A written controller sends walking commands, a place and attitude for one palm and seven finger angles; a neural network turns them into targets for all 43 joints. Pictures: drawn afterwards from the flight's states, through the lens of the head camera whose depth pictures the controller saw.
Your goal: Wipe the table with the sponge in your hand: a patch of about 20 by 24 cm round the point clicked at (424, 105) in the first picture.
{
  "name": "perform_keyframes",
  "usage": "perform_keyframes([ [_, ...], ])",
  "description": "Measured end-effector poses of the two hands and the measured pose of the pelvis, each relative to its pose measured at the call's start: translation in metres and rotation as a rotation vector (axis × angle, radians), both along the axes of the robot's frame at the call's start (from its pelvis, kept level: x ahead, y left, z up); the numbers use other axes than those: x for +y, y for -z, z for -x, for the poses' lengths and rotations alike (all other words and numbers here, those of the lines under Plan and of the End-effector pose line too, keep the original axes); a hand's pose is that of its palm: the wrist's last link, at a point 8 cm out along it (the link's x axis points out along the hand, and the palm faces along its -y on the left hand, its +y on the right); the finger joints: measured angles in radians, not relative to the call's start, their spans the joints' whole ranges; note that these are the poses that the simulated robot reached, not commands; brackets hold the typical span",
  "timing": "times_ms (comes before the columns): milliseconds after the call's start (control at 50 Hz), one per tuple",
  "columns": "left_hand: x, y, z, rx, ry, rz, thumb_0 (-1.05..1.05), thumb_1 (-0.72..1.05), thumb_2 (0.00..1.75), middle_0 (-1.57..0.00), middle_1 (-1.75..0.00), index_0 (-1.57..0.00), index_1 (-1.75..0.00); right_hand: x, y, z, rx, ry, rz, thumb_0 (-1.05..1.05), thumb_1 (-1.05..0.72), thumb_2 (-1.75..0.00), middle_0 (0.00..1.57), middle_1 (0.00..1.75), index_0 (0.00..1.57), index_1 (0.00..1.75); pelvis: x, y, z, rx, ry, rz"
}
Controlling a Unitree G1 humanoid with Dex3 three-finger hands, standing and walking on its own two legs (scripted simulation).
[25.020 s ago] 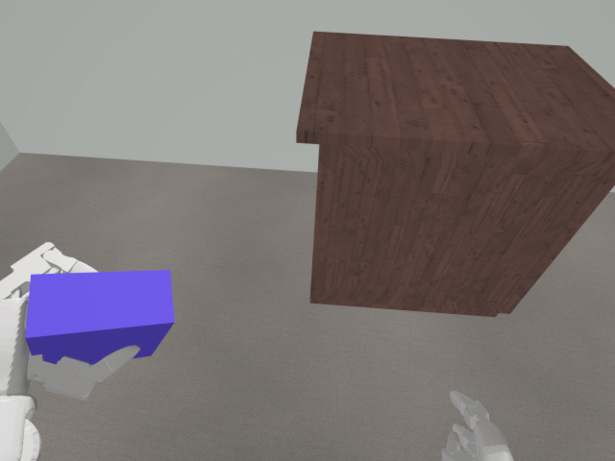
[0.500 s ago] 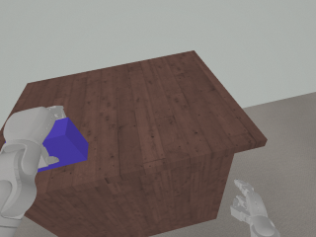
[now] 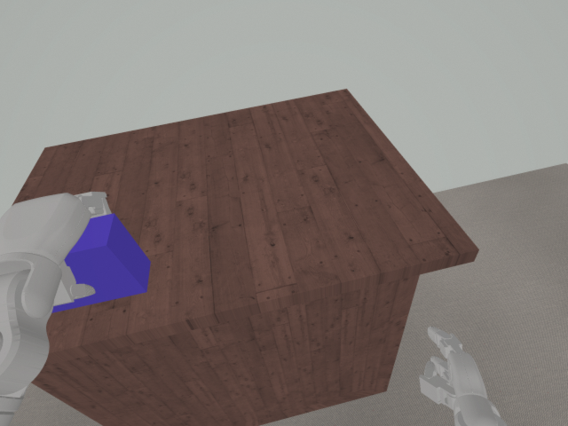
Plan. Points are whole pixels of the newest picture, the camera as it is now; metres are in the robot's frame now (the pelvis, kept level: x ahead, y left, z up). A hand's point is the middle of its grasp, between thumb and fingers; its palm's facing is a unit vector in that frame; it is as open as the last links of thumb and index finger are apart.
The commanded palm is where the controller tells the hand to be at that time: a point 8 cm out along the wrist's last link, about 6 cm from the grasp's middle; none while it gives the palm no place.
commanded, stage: lower the sponge onto the table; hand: left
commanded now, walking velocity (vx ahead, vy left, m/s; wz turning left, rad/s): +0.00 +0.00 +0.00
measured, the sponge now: (87, 272) +0.23 +0.31 +0.13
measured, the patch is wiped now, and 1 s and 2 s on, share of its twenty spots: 0.05 0.05 0.25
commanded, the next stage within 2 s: wipe forward along the first lane in 1.34 s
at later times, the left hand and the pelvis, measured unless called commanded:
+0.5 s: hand (80, 259) +0.23 +0.31 +0.16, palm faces +0.06 -0.03 -1.00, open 9.7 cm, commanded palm +0.20 +0.31 +0.23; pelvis +0.00 +0.01 +0.00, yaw +0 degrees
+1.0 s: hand (80, 264) +0.24 +0.32 +0.14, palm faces +0.05 -0.03 -1.00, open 9.7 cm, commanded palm +0.20 +0.32 +0.21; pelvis +0.01 +0.01 +0.00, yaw +0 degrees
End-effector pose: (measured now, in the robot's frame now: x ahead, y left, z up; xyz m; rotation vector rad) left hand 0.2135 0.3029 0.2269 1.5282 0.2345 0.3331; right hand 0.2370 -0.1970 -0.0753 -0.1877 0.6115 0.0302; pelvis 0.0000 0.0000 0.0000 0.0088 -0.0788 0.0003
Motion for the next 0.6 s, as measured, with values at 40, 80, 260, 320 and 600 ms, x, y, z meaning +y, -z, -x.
perform_keyframes([
  [40, -0.002, -0.001, 0.000, -0.014, 0.015, -0.002, 0.00, -0.47, 1.04, -0.78, -1.36, -0.78, -1.37, 0.002, 0.000, 0.000, -0.001, -0.003, -0.002, 0.01, -0.90, -0.90, 0.20, 0.30, 0.20, 0.30, 0.001, 0.000, 0.000, -0.001, 0.001, 0.000],
  [80, -0.004, -0.004, 0.000, -0.031, 0.021, -0.005, 0.00, -0.47, 1.04, -0.78, -1.36, -0.78, -1.37, 0.004, 0.000, 0.000, 0.001, -0.006, -0.007, 0.01, -0.90, -0.90, 0.20, 0.30, 0.20, 0.30, 0.002, 0.000, -0.001, -0.001, 0.000, 0.000],
  [260, 0.004, -0.004, -0.001, -0.038, -0.047, 0.009, 0.00, -0.47, 1.04, -0.78, -1.36, -0.78, -1.37, 0.016, -0.002, -0.006, 0.000, -0.027, -0.028, 0.01, -0.90, -0.90, 0.20, 0.30, 0.20, 0.30, 0.005, -0.001, 0.001, 0.007, -0.001, -0.001],
  [320, 0.005, 0.003, -0.002, -0.006, -0.051, 0.019, 0.00, -0.47, 1.04, -0.78, -1.36, -0.78, -1.37, 0.017, -0.004, -0.007, -0.008, -0.029, -0.029, 0.01, -0.90, -0.90, 0.20, 0.30, 0.20, 0.30, 0.005, -0.001, 0.001, 0.008, -0.001, -0.001],
  [600, 0.010, 0.012, 0.007, -0.017, -0.028, 0.016, 0.00, -0.47, 1.04, -0.78, -1.36, -0.78, -1.37, 0.014, -0.003, -0.004, 0.014, -0.028, -0.004, 0.01, -0.90, -0.90, 0.20, 0.30, 0.20, 0.30, 0.007, -0.001, -0.003, 0.003, 0.001, 0.005],
])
